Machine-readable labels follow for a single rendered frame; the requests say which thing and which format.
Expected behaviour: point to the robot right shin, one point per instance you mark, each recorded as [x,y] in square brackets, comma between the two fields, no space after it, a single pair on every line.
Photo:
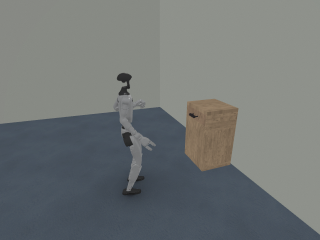
[133,175]

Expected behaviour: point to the right robot forearm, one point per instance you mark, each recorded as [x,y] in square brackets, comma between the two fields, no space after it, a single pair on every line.
[130,129]

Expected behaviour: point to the drawer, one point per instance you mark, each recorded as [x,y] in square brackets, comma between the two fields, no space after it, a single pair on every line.
[201,117]

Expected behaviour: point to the robot left upper arm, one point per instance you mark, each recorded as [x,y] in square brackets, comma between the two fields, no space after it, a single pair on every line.
[116,106]

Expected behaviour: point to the cabinet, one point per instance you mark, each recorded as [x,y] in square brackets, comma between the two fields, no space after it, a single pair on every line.
[211,146]

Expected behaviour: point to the robot torso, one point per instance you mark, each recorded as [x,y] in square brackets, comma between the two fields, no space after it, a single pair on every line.
[129,115]

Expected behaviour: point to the handle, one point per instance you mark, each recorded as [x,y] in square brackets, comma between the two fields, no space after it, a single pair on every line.
[192,115]

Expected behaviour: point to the robot right upper arm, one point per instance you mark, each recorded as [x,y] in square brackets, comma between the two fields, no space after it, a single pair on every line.
[125,102]

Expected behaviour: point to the left robot hand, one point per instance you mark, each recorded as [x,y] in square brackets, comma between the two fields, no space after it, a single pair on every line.
[140,103]

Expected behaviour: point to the right robot hand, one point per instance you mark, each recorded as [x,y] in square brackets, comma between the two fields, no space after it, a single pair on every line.
[146,141]

